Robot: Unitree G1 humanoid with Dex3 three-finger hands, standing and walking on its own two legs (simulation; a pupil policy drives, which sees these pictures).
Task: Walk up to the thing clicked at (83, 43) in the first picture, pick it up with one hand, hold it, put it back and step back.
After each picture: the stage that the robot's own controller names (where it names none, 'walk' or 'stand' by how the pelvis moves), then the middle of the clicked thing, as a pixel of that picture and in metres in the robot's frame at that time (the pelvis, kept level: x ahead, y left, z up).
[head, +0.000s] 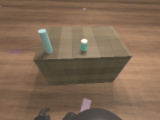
stand; (84, 45) +0.76 +0.09 -0.07
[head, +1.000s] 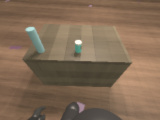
rise first; (78, 46) +0.67 +0.17 -0.04
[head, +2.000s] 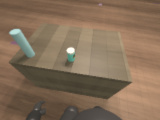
stand; (71, 54) +0.53 +0.18 -0.04
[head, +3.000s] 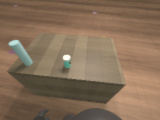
stand; (67, 61) +0.51 +0.22 -0.07
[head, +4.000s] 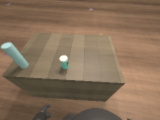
stand; (64, 62) +0.48 +0.24 -0.07
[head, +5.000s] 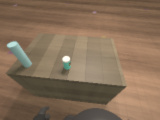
stand; (66, 62) +0.49 +0.22 -0.07
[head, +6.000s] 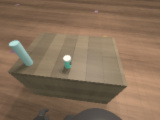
stand; (67, 62) +0.50 +0.22 -0.07
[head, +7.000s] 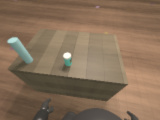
rise first; (67, 59) +0.50 +0.21 -0.07
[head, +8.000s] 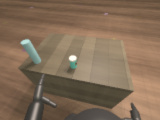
rise first; (73, 62) +0.50 +0.20 -0.07
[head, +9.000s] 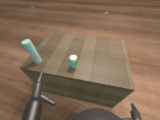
go down; (73, 61) +0.51 +0.19 -0.07
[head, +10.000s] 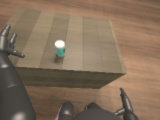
go down; (60, 49) +0.52 +0.18 -0.01
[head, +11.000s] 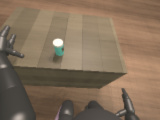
approach; (59, 47) +0.52 +0.19 +0.00
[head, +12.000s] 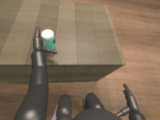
close in; (49, 40) +0.53 +0.20 +0.04
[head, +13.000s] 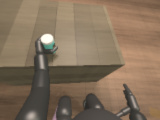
lift; (49, 44) +0.51 +0.20 +0.04
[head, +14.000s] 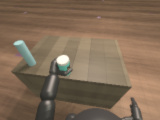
lift; (64, 66) +0.31 +0.17 +0.15
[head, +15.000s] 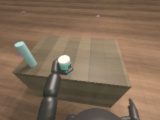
hold; (65, 65) +0.33 +0.17 +0.13
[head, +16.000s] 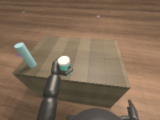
hold; (65, 66) +0.33 +0.17 +0.13
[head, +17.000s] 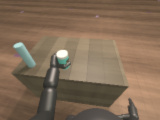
crouch; (63, 60) +0.36 +0.18 +0.14
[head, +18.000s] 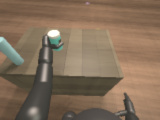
lower; (55, 41) +0.49 +0.20 +0.16
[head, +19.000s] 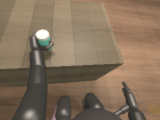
lower; (44, 40) +0.53 +0.21 +0.05
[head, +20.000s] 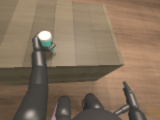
lower; (47, 42) +0.52 +0.21 +0.04
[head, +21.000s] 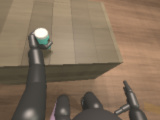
lower; (43, 39) +0.53 +0.21 +0.04
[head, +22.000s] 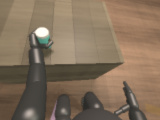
lower; (44, 39) +0.53 +0.21 +0.04
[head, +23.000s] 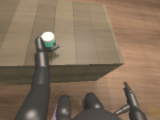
open; (50, 42) +0.52 +0.19 +0.04
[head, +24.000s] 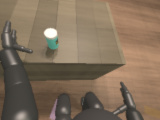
sink last; (52, 39) +0.52 +0.19 +0.04
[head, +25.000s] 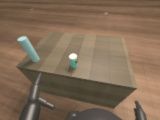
sink last; (73, 60) +0.50 +0.19 -0.02
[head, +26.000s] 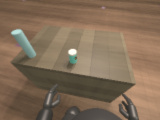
stand; (72, 56) +0.51 +0.18 -0.01
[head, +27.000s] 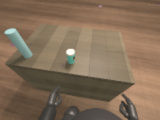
stand; (71, 56) +0.50 +0.18 +0.00
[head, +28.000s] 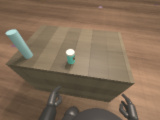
stand; (70, 56) +0.50 +0.18 +0.00
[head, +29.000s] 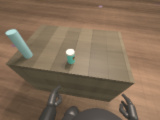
stand; (70, 56) +0.50 +0.18 +0.00
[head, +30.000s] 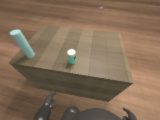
stand; (71, 56) +0.51 +0.18 -0.02
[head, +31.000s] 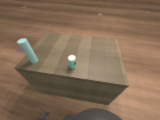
walk; (72, 61) +0.52 +0.18 -0.07
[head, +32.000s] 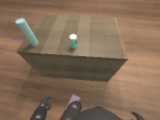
walk; (73, 41) +0.67 +0.19 -0.05
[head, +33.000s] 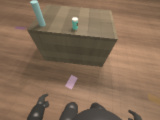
walk; (75, 23) +0.97 +0.22 -0.05
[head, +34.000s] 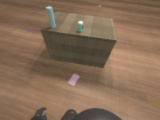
stand; (80, 26) +1.12 +0.20 -0.06
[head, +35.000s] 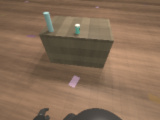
stand; (77, 29) +1.12 +0.22 -0.07
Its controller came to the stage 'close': yes
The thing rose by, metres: 0.22
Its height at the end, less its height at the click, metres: +0.00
